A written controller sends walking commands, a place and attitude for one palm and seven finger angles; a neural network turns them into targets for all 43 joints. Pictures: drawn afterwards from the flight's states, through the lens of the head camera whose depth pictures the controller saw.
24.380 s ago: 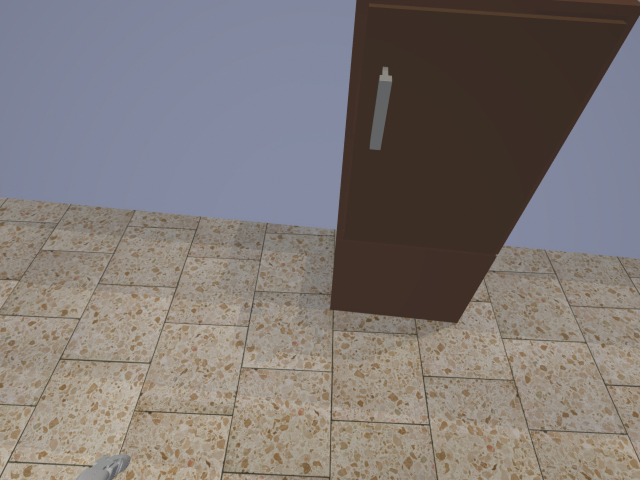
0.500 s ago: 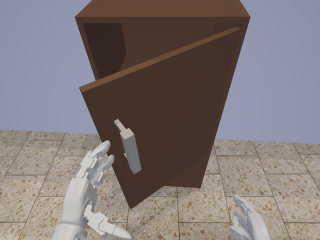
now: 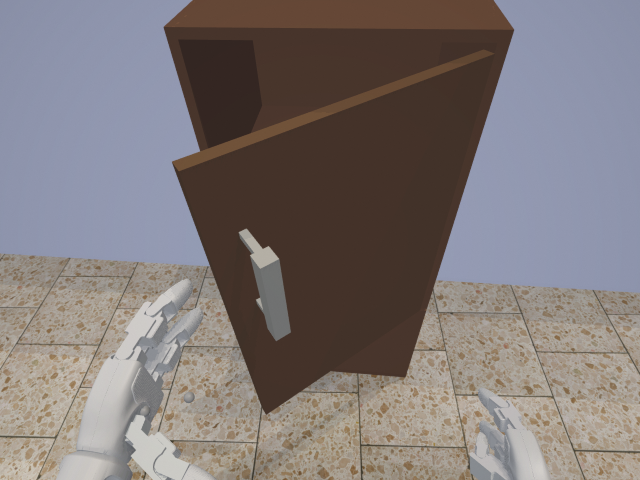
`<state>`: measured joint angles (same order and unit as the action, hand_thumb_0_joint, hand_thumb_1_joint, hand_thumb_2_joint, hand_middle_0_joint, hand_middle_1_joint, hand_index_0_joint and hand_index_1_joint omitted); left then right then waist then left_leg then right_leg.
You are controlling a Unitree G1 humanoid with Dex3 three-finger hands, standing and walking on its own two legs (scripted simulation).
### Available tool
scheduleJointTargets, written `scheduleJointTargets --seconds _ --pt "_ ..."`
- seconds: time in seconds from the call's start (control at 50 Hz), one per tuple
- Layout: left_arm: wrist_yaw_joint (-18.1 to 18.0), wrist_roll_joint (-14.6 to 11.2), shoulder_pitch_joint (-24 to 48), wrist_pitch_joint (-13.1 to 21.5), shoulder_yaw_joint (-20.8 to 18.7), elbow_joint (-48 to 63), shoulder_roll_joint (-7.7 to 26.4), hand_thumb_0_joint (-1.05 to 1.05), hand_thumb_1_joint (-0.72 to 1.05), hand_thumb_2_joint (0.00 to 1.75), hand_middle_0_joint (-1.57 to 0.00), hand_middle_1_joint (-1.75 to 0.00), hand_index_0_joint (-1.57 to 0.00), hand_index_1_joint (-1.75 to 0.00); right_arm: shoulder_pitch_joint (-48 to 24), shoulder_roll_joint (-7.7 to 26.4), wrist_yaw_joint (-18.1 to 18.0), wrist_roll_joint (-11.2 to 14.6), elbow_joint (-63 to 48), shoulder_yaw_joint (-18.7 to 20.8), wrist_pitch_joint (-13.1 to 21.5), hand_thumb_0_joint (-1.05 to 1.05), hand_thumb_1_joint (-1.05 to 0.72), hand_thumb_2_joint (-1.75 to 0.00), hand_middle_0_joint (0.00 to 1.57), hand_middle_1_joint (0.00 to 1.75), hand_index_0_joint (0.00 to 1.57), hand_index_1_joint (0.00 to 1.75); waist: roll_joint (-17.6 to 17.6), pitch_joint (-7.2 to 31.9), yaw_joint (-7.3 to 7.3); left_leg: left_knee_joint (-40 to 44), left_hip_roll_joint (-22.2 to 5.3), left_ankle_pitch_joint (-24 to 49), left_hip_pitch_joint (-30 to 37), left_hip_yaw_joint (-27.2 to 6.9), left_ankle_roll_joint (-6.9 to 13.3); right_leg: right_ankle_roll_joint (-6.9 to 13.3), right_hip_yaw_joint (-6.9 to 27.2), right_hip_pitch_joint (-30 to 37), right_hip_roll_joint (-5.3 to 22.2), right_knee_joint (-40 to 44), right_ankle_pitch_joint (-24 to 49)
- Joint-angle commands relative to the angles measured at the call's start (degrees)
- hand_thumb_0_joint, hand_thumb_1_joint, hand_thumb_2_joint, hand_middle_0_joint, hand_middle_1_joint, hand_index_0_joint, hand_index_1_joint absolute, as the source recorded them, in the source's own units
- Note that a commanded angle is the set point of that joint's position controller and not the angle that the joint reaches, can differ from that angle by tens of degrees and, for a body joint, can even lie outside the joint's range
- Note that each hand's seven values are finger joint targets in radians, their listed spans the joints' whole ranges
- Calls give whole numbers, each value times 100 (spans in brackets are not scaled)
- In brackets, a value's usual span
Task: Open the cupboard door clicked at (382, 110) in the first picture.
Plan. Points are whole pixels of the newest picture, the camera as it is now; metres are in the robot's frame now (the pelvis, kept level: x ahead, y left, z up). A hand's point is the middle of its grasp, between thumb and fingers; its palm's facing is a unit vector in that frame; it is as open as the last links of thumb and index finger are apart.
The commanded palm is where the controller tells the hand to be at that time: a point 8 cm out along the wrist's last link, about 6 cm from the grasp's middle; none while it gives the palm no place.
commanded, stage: draw the hand back to the body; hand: left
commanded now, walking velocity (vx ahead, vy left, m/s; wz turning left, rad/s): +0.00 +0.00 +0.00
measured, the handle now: (264, 286) +0.31 +0.09 +0.11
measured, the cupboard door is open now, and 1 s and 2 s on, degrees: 40 40 40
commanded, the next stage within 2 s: step back with the hand held close in 1.42 s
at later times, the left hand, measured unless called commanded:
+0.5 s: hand (105, 377) +0.18 +0.21 +0.14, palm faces +0.18 -0.95 -0.26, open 15.3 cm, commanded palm +0.14 +0.26 +0.16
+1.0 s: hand (45, 314) +0.22 +0.28 +0.18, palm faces +0.36 -0.83 -0.42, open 9.6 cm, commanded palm +0.17 +0.32 +0.20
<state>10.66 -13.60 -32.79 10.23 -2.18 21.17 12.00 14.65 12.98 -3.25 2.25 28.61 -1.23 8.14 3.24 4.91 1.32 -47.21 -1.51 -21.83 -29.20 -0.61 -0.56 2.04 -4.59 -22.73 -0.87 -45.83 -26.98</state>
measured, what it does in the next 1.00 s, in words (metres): stands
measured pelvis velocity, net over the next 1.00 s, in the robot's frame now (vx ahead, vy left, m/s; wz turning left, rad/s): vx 0.02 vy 0.03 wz -0.04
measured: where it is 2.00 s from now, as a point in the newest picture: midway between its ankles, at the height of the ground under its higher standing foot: outside the picture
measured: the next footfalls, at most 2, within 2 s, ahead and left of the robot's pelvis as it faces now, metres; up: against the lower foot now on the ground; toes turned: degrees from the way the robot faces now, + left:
none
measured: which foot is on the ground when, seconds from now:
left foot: down 0.00-1.00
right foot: down 0.00-1.00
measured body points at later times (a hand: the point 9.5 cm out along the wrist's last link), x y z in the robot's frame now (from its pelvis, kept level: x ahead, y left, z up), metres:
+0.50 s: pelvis +0.00 +0.02 +0.02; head -0.02 +0.01 +0.47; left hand +0.17 +0.26 +0.16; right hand +0.19 -0.19 -0.04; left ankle +0.03 +0.13 -0.70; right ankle -0.03 -0.09 -0.70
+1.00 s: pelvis +0.02 +0.03 +0.04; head +0.02 +0.02 +0.49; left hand +0.20 +0.32 +0.20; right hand +0.21 -0.19 -0.05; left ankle +0.03 +0.13 -0.70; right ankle -0.03 -0.09 -0.70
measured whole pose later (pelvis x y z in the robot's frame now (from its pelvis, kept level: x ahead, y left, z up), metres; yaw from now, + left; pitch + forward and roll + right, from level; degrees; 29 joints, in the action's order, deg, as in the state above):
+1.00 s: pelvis +0.02 +0.03 +0.04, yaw -3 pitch -2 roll -1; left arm -6.9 -2.8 -29.4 3.9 -16.5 24.6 20.4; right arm 10.6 12.3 -4.0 0.1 35.6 -1.8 4.9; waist 2.3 -0.9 3.8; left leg -25.2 0.2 -14.1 -8.8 3.3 1.7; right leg -0.5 -0.9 -2.6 0.5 -21.5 -16.5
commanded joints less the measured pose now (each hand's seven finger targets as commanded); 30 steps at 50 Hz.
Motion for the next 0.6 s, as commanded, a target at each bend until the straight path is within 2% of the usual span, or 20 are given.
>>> scheduleJointTargets --seconds 0.0,0.08,0.1,0.12,0.18,0.2,0.22,0.28,0.3,0.32,0.34,0.36,0.38,0.42,0.44,0.5,0.56,0.58 --pt "-75 -185 233 241 -531 1464 505 0 -50 30 -15 -30 -15 -30 -720 532 -76 19 -1020 161 436 0 -90 -90 20 30 20 30 -294 381 68 621 198 1081 790 -89 211 -187 275 -133 -5 998 1808" --pt "-18 -229 311 51 -546 1492 511 0 -50 30 -15 -30 -15 -30 -726 572 -109 32 -993 127 496 0 -90 -90 20 30 20 30 -336 224 37 770 185 889 835 -121 208 -193 201 -205 -34 1111 1486" --pt "-28 -213 335 4 -672 1437 652 0 -50 30 -15 -30 -15 -30 -746 581 -124 35 -944 143 509 0 -90 -90 20 30 20 30 -385 215 59 775 170 869 866 -131 215 -180 223 -174 -40 1161 1406" --pt "-1 -228 349 -31 -617 1548 578 0 -50 30 -15 -30 -15 -30 -764 575 -131 36 -968 127 530 0 -90 -90 20 30 20 30 -251 257 66 812 181 856 922 -117 216 -185 224 -165 -23 1184 1383" --pt "42 -259 472 -152 -749 1626 697 0 -50 30 -15 -30 -15 -30 -765 582 -160 44 -930 94 565 0 -90 -90 20 30 20 30 -191 215 72 930 171 801 1011 -160 207 -167 151 -145 -53 1231 1273" --pt "30 -267 549 -194 -900 1573 833 0 -50 30 -15 -30 -15 -30 -796 596 -173 44 -872 101 574 0 -90 -90 20 30 20 30 -215 174 91 937 161 775 1019 -168 211 -157 179 -108 -49 1298 1216" --pt "53 -288 612 -212 -879 1637 788 0 -50 30 -15 -30 -15 -30 -808 592 -183 48 -878 82 592 0 -90 -90 20 30 20 30 -160 186 78 979 164 778 1083 -171 207 -162 154 -101 -48 1314 1212" --pt "109 -363 638 -281 -1057 1743 878 0 -40 34 -15 -30 -15 -30 -819 591 -198 58 -833 61 643 0 -90 -90 20 30 20 30 64 300 130 1083 167 886 1230 -188 182 -139 98 33 -67 1328 1333" --pt "108 -366 627 -312 -1142 1713 959 0 -36 36 -16 -30 -16 -30 -834 598 -197 60 -795 66 660 0 -90 -90 20 30 20 30 -76 311 151 1093 153 950 1247 -200 185 -131 82 123 -73 1345 1404" --pt "150 -405 597 -352 -1103 1715 883 0 -32 37 -16 -30 -16 -30 -857 603 -197 71 -803 51 670 0 -90 -90 20 30 20 30 1 257 141 1127 159 984 1281 -195 185 -136 68 113 -76 1362 1471" --pt "-671 470 925 -242 -1155 2302 1598 0 -29 39 -16 -30 -16 -30 -941 546 -321 -27 -840 37 593 0 -90 -90 20 30 20 30 65 26 262 1301 138 845 1393 -48 170 -80 446 152 27 1893 1336" --pt "-1024 551 493 -326 -1012 1890 1124 0 -26 40 -16 -30 -16 -30 -874 446 -358 -107 -730 -7 556 0 -90 -90 20 30 20 30 -9 -270 156 1377 144 735 1452 -31 151 -78 404 111 70 2086 1124" --pt "-1160 600 341 -401 -862 1689 914 0 -22 42 -16 -30 -16 -30 -870 446 -355 -98 -726 -12 511 0 -90 -90 20 30 20 30 -300 -483 116 1418 127 585 1432 -50 144 -104 374 -2 70 2174 901" --pt "-1390 810 420 -398 -815 1702 926 0 -15 45 -16 -30 -16 -30 -924 499 -347 -129 -645 3 425 0 -90 -90 20 30 20 30 -286 -479 107 1585 77 658 1632 -52 166 -102 335 189 62 2266 911" --pt "-1479 868 452 -383 -885 1750 1020 0 -12 47 -16 -30 -16 -30 -941 512 -344 -144 -625 8 395 0 -90 -90 20 30 20 30 -114 -383 119 1687 71 649 1729 -28 163 -107 338 303 81 2303 908" --pt "-1678 1028 383 -309 -1052 1757 1207 0 -1 51 -17 -30 -17 -30 -984 547 -330 -191 -510 22 354 0 -90 -90 20 30 20 30 88 -231 179 1956 39 931 1969 -49 153 -73 288 689 74 2333 1191" --pt "-1782 1083 499 -258 -1132 1944 1267 0 9 55 -17 -30 -17 -30 -1033 539 -307 -208 -490 28 329 0 -90 -90 20 30 20 30 189 -154 174 2185 17 1085 2149 -58 138 -78 278 912 62 2386 1349" --pt "-1819 1088 512 -248 -1223 1937 1331 0 13 57 -17 -30 -17 -30 -1017 537 -304 -224 -451 31 323 0 -90 -90 20 30 20 30 112 -117 179 2229 13 1204 2209 -57 140 -73 271 994 60 2419 1456"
